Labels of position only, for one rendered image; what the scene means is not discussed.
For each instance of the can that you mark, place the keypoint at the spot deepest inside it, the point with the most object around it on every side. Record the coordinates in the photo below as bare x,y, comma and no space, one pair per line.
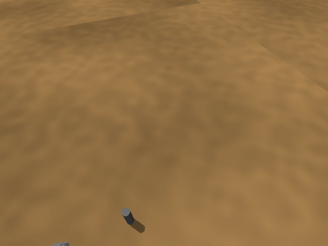
128,216

